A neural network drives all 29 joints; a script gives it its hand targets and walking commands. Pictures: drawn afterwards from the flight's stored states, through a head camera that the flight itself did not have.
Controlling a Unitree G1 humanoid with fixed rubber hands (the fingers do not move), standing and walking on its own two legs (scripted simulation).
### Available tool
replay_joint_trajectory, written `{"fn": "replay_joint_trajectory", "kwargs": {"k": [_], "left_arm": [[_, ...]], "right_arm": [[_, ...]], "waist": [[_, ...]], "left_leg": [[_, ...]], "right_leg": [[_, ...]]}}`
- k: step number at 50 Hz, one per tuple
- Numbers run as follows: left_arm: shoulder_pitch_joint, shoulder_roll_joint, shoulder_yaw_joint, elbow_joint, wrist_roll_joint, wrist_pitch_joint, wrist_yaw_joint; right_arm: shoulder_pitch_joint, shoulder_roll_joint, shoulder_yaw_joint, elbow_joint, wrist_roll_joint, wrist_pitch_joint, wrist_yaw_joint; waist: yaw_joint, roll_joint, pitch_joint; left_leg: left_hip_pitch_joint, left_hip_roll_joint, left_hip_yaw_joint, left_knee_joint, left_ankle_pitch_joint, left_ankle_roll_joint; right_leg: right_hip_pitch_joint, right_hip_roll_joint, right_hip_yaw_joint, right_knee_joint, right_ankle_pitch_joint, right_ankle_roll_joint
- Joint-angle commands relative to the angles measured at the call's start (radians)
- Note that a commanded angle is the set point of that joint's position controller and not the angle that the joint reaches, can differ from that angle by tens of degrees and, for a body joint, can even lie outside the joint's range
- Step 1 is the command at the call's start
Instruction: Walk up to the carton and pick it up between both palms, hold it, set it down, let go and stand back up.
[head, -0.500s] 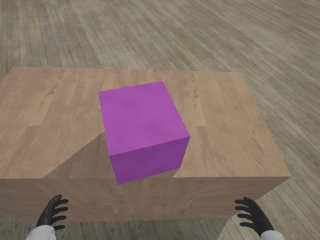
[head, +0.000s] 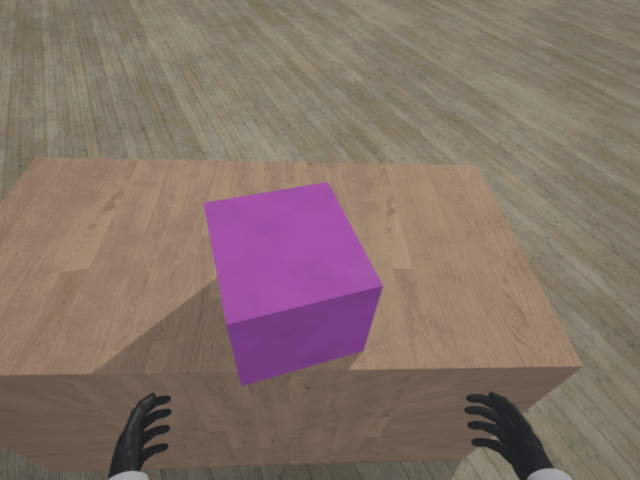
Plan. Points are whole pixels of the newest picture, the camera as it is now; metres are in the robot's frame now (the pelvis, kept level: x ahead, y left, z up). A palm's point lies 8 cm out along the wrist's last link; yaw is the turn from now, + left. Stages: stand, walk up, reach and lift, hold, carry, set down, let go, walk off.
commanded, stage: reach and lift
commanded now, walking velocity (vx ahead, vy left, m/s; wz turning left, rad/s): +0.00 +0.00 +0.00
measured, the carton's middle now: (286, 279) +0.42 +0.06 -0.04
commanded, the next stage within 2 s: none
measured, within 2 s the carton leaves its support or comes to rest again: neither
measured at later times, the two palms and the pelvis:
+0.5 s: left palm (156, 452) +0.15 +0.19 -0.02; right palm (518, 438) +0.18 -0.24 -0.02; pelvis +0.00 +0.00 +0.00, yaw +0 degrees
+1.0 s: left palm (168, 402) +0.20 +0.18 +0.00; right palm (496, 376) +0.24 -0.22 +0.00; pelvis +0.00 -0.01 +0.00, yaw +0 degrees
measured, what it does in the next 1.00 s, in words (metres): stands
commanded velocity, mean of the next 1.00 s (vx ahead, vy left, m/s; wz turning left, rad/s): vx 0.00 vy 0.00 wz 0.00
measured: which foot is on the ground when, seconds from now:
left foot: down 0.00-1.00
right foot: down 0.00-1.00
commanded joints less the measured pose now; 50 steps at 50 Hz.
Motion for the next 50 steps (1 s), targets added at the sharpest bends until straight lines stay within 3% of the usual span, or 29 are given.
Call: {"fn": "replay_joint_trajectory", "kwargs": {"k": [1, 7, 9, 12, 14, 17, 19, 28, 32, 33, 37, 40, 46, 50], "left_arm": [[-0.020, 0.051, 0.013, -0.158, 0.009, -0.076, 0.013], [0.011, 0.014, -0.020, -0.189, 0.001, -0.138, 0.034], [0.016, 0.016, -0.013, -0.173, 0.000, -0.155, 0.037], [0.023, -0.005, -0.040, -0.210, -0.007, -0.183, 0.049], [0.020, -0.010, -0.047, -0.222, -0.010, -0.200, 0.055], [0.021, -0.021, -0.057, -0.236, -0.019, -0.227, 0.060], [0.034, -0.028, -0.066, -0.234, -0.008, -0.234, 0.067], [-0.017, -0.080, -0.119, -0.283, -0.021, -0.280, 0.102], [-0.049, -0.080, -0.121, -0.263, -0.015, -0.273, 0.109], [-0.058, -0.085, -0.121, -0.273, -0.008, -0.266, 0.115], [-0.122, -0.091, -0.124, -0.286, -0.018, -0.230, 0.122], [-0.164, -0.099, -0.116, -0.288, -0.010, -0.194, 0.130], [-0.202, -0.099, -0.112, -0.317, -0.022, -0.126, 0.113], [-0.263, -0.095, -0.091, -0.323, -0.017, -0.081, 0.108]], "right_arm": [[-0.039, -0.171, -0.050, -0.133, 0.024, -0.060, -0.004], [-0.036, -0.176, -0.037, -0.135, 0.062, -0.099, 0.007], [-0.027, -0.171, -0.032, -0.137, 0.070, -0.111, 0.009], [-0.035, -0.179, -0.030, -0.155, 0.094, -0.144, 0.011], [-0.028, -0.171, -0.020, -0.131, 0.110, -0.154, 0.012], [-0.028, -0.161, -0.003, -0.150, 0.125, -0.183, 0.015], [-0.028, -0.170, 0.010, -0.125, 0.144, -0.195, 0.021], [-0.086, -0.196, 0.027, -0.123, 0.205, -0.251, 0.041], [-0.121, -0.194, 0.038, -0.117, 0.214, -0.248, 0.039], [-0.131, -0.200, 0.036, -0.108, 0.217, -0.245, 0.038], [-0.215, -0.198, 0.035, -0.125, 0.225, -0.224, 0.029], [-0.261, -0.191, 0.045, -0.106, 0.229, -0.199, 0.027], [-0.316, -0.185, 0.028, -0.132, 0.218, -0.153, -0.001], [-0.381, -0.167, 0.036, -0.120, 0.207, -0.109, -0.012]], "waist": [[0.005, -0.019, -0.030], [0.019, -0.013, -0.017], [0.022, -0.043, -0.031], [0.029, -0.027, -0.036], [0.015, -0.026, -0.048], [0.024, -0.059, -0.058], [0.028, -0.026, -0.053], [0.033, -0.046, -0.064], [0.039, -0.063, -0.053], [0.043, -0.038, -0.057], [0.046, -0.050, -0.095], [0.060, -0.018, -0.085], [0.024, -0.034, -0.110], [0.034, -0.012, -0.099]], "left_leg": [[-0.202, -0.084, 0.036, -0.082, 0.209, -0.010], [-0.202, -0.083, 0.033, -0.072, 0.214, -0.021], [-0.201, -0.089, 0.038, -0.057, 0.186, -0.011], [-0.209, -0.088, 0.033, -0.052, 0.185, -0.018], [-0.196, -0.090, 0.032, -0.039, 0.189, -0.018], [-0.188, -0.093, 0.033, -0.020, 0.207, -0.015], [-0.183, -0.094, 0.029, -0.022, 0.218, -0.021], [-0.188, -0.091, 0.017, -0.001, 0.186, -0.012], [-0.216, -0.089, 0.012, -0.013, 0.124, 0.002], [-0.218, -0.088, 0.012, -0.014, 0.119, -0.004], [-0.196, -0.086, 0.003, -0.013, 0.130, 0.002], [-0.201, -0.086, 0.002, -0.022, 0.108, 0.001], [-0.151, -0.086, 0.002, -0.027, 0.210, 0.000], [-0.164, -0.083, 0.010, -0.044, 0.205, -0.002]], "right_leg": [[0.157, 0.064, 0.026, -0.043, 0.060, -0.059], [0.120, 0.067, 0.033, -0.043, 0.045, -0.068], [0.104, 0.062, 0.042, -0.044, 0.019, -0.063], [0.101, 0.062, 0.045, -0.039, 0.026, -0.070], [0.092, 0.060, 0.043, -0.034, 0.034, -0.071], [0.066, 0.060, 0.043, -0.035, 0.038, -0.070], [0.068, 0.062, 0.039, -0.035, 0.042, -0.076], [0.027, 0.064, 0.030, -0.021, 0.019, -0.086], [0.024, 0.062, 0.036, -0.020, -0.015, -0.087], [0.026, 0.064, 0.036, -0.017, -0.012, -0.090], [0.038, 0.068, 0.042, -0.017, 0.005, -0.089], [0.032, 0.068, 0.043, -0.018, -0.017, -0.093], [0.065, 0.074, 0.045, -0.043, 0.063, -0.085], [0.075, 0.069, 0.044, -0.056, 0.045, -0.085]]}}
